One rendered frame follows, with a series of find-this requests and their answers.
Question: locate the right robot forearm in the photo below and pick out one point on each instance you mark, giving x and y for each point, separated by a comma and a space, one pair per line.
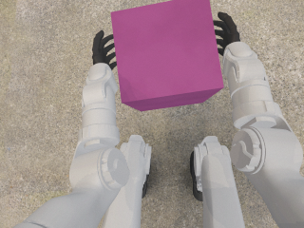
250, 91

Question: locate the left robot hand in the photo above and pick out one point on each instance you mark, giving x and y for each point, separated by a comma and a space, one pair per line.
100, 51

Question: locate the right robot hand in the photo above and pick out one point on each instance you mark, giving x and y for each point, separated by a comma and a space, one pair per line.
229, 34

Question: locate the carton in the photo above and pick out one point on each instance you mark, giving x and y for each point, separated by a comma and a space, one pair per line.
166, 54

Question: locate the right robot shin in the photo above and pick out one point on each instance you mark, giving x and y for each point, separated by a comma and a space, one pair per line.
225, 151

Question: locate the robot right upper arm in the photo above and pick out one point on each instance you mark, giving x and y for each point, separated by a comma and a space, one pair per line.
271, 159

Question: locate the robot left foot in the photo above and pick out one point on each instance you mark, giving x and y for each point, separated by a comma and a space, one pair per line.
144, 189

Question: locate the left robot forearm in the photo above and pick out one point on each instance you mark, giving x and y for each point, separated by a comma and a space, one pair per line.
99, 126

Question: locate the robot left upper arm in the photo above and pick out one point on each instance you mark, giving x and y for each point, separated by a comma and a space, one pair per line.
96, 178

